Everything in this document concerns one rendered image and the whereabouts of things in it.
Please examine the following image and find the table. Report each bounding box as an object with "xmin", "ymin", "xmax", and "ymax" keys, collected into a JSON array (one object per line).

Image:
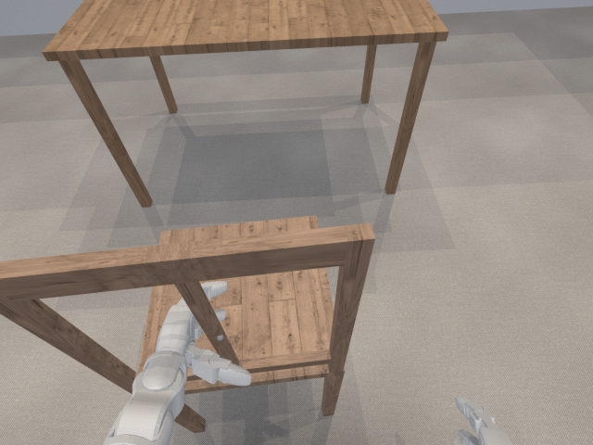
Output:
[{"xmin": 42, "ymin": 0, "xmax": 448, "ymax": 208}]

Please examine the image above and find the left robot hand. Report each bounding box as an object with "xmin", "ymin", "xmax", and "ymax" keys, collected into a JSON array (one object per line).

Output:
[{"xmin": 155, "ymin": 281, "xmax": 251, "ymax": 386}]

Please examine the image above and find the right robot hand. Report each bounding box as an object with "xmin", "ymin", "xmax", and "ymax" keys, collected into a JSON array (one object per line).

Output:
[{"xmin": 453, "ymin": 395, "xmax": 511, "ymax": 445}]

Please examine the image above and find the chair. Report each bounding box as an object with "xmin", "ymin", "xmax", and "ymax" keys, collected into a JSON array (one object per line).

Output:
[{"xmin": 0, "ymin": 215, "xmax": 375, "ymax": 433}]

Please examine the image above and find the left robot forearm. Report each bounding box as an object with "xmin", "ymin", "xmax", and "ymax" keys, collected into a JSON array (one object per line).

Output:
[{"xmin": 103, "ymin": 350, "xmax": 188, "ymax": 445}]

